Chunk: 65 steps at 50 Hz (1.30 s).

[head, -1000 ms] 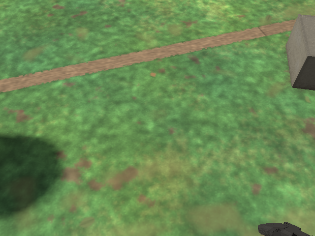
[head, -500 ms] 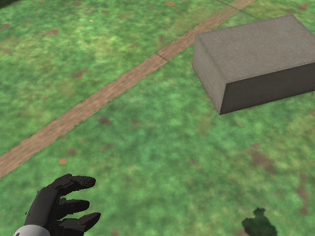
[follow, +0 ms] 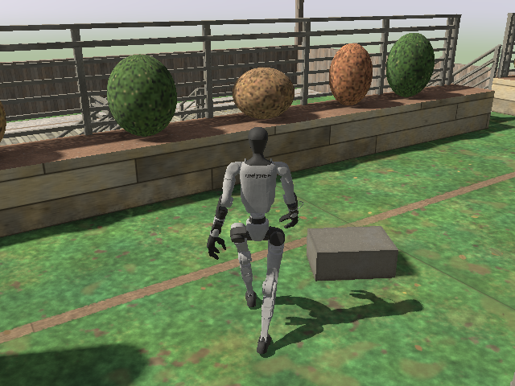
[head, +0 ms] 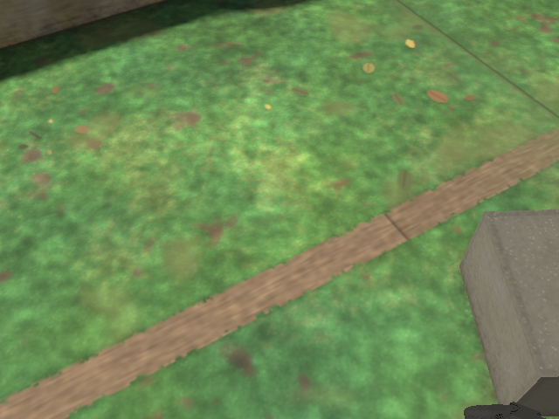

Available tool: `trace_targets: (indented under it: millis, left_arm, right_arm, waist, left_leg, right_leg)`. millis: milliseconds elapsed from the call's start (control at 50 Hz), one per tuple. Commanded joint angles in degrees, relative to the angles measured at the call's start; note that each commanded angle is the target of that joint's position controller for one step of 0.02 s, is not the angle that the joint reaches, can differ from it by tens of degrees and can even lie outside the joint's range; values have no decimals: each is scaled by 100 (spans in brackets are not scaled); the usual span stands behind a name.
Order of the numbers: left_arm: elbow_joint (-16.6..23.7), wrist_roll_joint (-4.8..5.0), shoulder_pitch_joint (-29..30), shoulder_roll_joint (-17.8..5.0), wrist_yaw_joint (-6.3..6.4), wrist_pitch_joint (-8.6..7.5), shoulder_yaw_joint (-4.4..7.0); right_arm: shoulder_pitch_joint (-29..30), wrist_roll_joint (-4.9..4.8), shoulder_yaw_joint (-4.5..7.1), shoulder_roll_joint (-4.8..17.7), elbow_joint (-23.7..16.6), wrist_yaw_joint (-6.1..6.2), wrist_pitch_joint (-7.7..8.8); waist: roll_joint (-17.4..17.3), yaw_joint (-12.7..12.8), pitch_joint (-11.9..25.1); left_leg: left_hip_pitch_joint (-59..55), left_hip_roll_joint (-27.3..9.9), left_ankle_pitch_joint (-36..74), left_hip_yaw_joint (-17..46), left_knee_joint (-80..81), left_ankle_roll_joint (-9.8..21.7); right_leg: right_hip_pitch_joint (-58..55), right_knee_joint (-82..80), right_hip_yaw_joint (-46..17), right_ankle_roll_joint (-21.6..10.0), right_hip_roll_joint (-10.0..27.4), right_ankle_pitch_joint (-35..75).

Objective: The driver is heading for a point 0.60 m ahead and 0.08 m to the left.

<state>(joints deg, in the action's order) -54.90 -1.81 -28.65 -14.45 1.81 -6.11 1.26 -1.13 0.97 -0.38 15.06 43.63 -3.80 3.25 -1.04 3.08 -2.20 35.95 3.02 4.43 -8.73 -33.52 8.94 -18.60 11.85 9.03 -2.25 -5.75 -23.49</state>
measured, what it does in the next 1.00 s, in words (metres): walks ahead, turning left: left foot, then right foot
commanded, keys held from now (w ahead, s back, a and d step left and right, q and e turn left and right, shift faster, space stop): w+q+shift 0.34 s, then w+shift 0.04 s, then shift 0.62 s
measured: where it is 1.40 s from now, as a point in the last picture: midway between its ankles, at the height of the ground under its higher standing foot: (282, 295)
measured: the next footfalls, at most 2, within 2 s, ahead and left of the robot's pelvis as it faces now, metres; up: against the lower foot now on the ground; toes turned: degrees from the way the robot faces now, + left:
left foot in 0.02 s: +0.23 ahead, +0.03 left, +0.00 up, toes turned +5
right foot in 0.44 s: +0.67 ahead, -0.08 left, +0.00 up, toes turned +24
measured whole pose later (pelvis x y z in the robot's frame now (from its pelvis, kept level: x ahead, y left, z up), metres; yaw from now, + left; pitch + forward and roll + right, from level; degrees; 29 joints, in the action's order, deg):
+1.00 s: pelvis +0.70 +0.07 +0.02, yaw +29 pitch +2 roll +0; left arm -48.0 0.4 -10.1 -16.5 0.7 -0.9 1.5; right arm -3.4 1.0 0.7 12.8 40.2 -1.4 0.8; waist 0.5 0.9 -2.2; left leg 25.2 2.7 -5.0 1.1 -28.4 2.3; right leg 21.9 51.3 -1.3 3.9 2.5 -32.1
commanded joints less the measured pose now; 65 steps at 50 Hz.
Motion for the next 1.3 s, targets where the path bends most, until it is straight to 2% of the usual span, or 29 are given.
trace_targets:
  millis: [20, 40, 60, 80, 120, 160, 240, 300, 360, 420, 440, 460, 480, 500, 520, 600, 640, 720, 820, 840, 860, 880, 920, 1000, 1060, 1100, 1120, 1140, 1300]
  left_arm:
    - [652, -129, 1115, -1539, 169, 136, 367]
    - [1054, -139, 1172, -619, 29, -61, 164]
    - [1474, 134, 802, -582, -38, -156, 54]
    - [1526, 32, 1315, -808, -61, -253, 12]
    - [1635, -107, 1661, -705, -134, -253, -28]
    - [1699, -298, 1639, -547, -161, 54, -93]
    - [2332, -145, 2903, -402, -279, 176, -224]
    - [2440, 45, 3277, -357, -320, 151, -243]
    - [2453, 31, 3248, -601, -266, 112, -159]
    - [1890, -83, 1253, -1152, -80, -38, 112]
    - [1722, -233, 127, -1497, 20, -91, 217]
    - [1674, -264, 325, -2042, -49, -53, 378]
    - [1807, -140, 646, -1552, -139, 33, 381]
    - [1789, -73, 971, -916, -172, 13, 209]
    - [1769, 171, 1252, -729, -204, -78, 193]
    - [1355, 229, 1495, -633, -208, -186, 223]
    - [1337, 287, 1889, -929, -165, -95, 305]
    - [1161, 360, 1776, -1224, -99, -69, 389]
    - [868, 362, 1440, -1212, -96, 23, 379]
    - [913, 233, 1250, -1087, -95, 10, 322]
    - [840, 134, 443, -593, -161, 22, 116]
    - [689, 221, 300, -766, -235, 126, 112]
    - [862, 287, 1101, -982, -192, 335, 187]
    - [698, 193, 1014, -662, -21, 663, 150]
    - [513, 106, 858, -435, -65, 679, 122]
    - [723, -88, 1255, -687, -69, 700, 147]
    - [801, -29, 1650, -1030, -27, 705, 233]
    - [842, -28, 1922, -786, -27, 663, 182]
    - [579, 115, 1670, -555, -16, 402, 127]
  right_arm:
    - [-3597, -3, 554, 1307, 728, 167, -73]
    - [-3279, -37, 709, 1699, 796, 252, -189]
    - [-2751, -5, 780, 1965, 559, 259, -219]
    - [-2466, -19, 736, 1461, 372, 306, -210]
    - [-2148, -9, 602, 916, 516, 345, -149]
    - [-1971, -51, 527, 831, 479, 378, -4]
    - [-1977, -95, 609, 1057, 303, 327, 183]
    - [-2281, -168, 709, 1196, 291, 264, 194]
    - [-2475, -147, 766, 1269, 295, 321, 147]
    - [-2329, -65, 801, 1495, 316, 355, 165]
    - [-2232, -65, 644, 896, 136, 369, 211]
    - [-3192, -378, 470, 254, -138, 409, 199]
    - [-2936, -101, 498, 802, 80, 519, 68]
    - [-2220, -23, 509, 829, 44, 501, 36]
    - [-1725, -307, 418, 573, -286, 488, 33]
    - [-1404, -235, 394, 490, -571, 374, -43]
    - [-1058, -187, 295, 337, -719, 339, -19]
    - [-626, -121, 249, 401, -756, 162, 25]
    - [-744, 35, 443, 810, -672, 220, 68]
    - [-980, 80, 538, 1193, -689, 293, 60]
    - [-1062, 258, 449, 1135, -782, 348, -13]
    - [-1196, 93, 300, 562, -701, 304, -68]
    - [-690, -91, 276, 444, -677, 232, -103]
    - [10, 54, 426, 759, -689, 308, -287]
    - [56, -31, 379, 489, -598, 379, -322]
    - [-320, -12, 307, 218, -369, 376, -301]
    - [-518, -25, 338, 220, -369, 375, -295]
    - [-365, 11, 353, 257, -323, 420, -291]
    - [-688, -30, 451, 262, 106, 514, -220]
  waist:
    - [547, -2264, 1187]
    - [-1513, -1384, 1083]
    - [-1443, -976, 2184]
    - [-76, -1066, 1508]
    - [765, -430, 177]
    - [833, -27, -231]
    - [284, -277, -559]
    - [4, -673, -239]
    - [-160, -739, 32]
    - [-107, 258, 1125]
    - [296, 625, 1855]
    - [2642, -84, 2978]
    - [1208, -1, 2696]
    - [616, 91, 1801]
    - [678, 116, 1171]
    - [597, -369, 607]
    - [415, -499, 413]
    - [690, -386, 720]
    - [388, -599, 771]
    - [-124, -626, 1109]
    - [-1264, -386, 1997]
    - [-1089, -493, 2709]
    - [-342, -445, 1801]
    - [-610, -28, 1120]
    - [-600, 126, 1226]
    - [-169, -63, 774]
    - [611, -375, 437]
    - [809, -354, 248]
    - [284, -270, 235]
  left_leg:
    - [-4155, 141, -1012, 547, 168, 651]
    - [-5761, -960, -40, 2375, -442, 1124]
    - [-6661, -1858, -2019, 5196, 910, 2242]
    - [-5894, -1830, -2853, 5456, 1774, 1940]
    - [-3695, -1383, -2302, 4510, 2122, 1403]
    - [-2264, -894, -1836, 3794, 2250, 1219]
    - [-807, -260, -1130, 2992, 2710, 972]
    - [-1338, -193, -5, 2915, 2535, 552]
    - [-2601, -384, 990, 3047, 1865, 283]
    - [-2977, -214, 2578, 2721, -1030, -205]
    - [-2076, 23, 633, 2346, -2803, -302]
    - [-384, 850, -3618, 1600, -4912, -636]
    - [228, 255, -3265, 1606, -5239, -546]
    - [296, 56, -2854, 1544, -4863, -594]
    - [520, -227, -3019, 1644, -4879, -810]
    - [344, -519, -2965, 1637, -3315, -884]
    - [-111, -479, -2307, 1230, -1956, -952]
    - [-1618, -296, -109, 1097, -240, -810]
    - [-2511, -121, 566, 938, 815, -323]
    - [-3336, -776, 3175, 1489, 531, -42]
    - [-4873, -2404, 5426, 3138, 222, 1179]
    - [-5001, -2583, 4903, 3531, 301, 1422]
    - [-3948, -2013, 3029, 3053, 667, 918]
    - [-1723, -1453, 740, 2368, 1384, 473]
    - [-1265, -1153, -1175, 1974, 1386, 138]
    - [-840, -726, -3118, 1715, 1219, -511]
    - [-1267, -354, -2959, 1324, 1039, -759]
    - [-1921, -276, -2358, 1181, 761, -894]
    - [-2297, -417, -957, 1285, 575, -803]
  right_leg:
    - [2393, 5802, 194, 261, 1187, 7659]
    - [5303, 8227, -185, 432, 58, -53]
    - [6812, 9154, -1423, 447, 25, -488]
    - [6975, 8454, -1686, 234, 435, 158]
    - [6384, 7171, -1587, 163, 858, 438]
    - [5811, 6532, -1501, 359, 1100, 253]
    - [4841, 3949, -995, 603, 1228, 1638]
    - [4057, 2608, -875, 520, 907, 3108]
    - [3873, 1757, -962, 398, 707, 2880]
    - [1951, 1522, -929, 83, 659, 2377]
    - [624, 1832, -1906, -117, 1828, 2040]
    - [-882, 1421, -5156, -1244, 3696, 3887]
    - [-417, 1452, -5077, -1291, 3360, 3785]
    - [395, 1425, -3883, -1139, 2954, 4493]
    - [777, 1277, -3085, -1025, 2558, 5153]
    - [1912, 802, -2192, -1012, 2160, 5625]
    - [2759, 503, -1663, -973, 1989, 5730]
    - [3125, 311, -1027, -711, 1659, 4894]
    - [2747, 1835, -861, -288, 1369, 4695]
    - [3247, 2825, -587, 6, 994, 3631]
    - [4586, 4745, -724, 409, 529, -535]
    - [4702, 5218, -1424, 486, 687, -1777]
    - [4978, 5071, -1407, 588, 975, -1560]
    - [3560, 3408, -984, 652, 878, -293]
    - [2561, 2176, -806, 438, 718, 1354]
    - [2514, 1435, -1325, 107, 1184, 1308]
    - [3460, 1132, -1526, -129, 1431, 70]
    - [4210, 782, -1580, -138, 1328, -922]
    - [3745, 1169, -1292, 56, 1041, 687]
